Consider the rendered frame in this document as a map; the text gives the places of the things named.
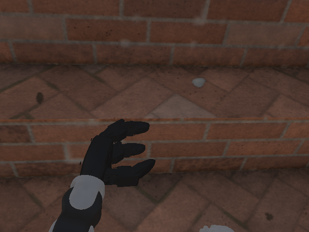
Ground left robot forearm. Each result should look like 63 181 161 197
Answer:
48 175 105 232

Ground left robot hand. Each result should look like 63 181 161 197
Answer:
79 119 155 188

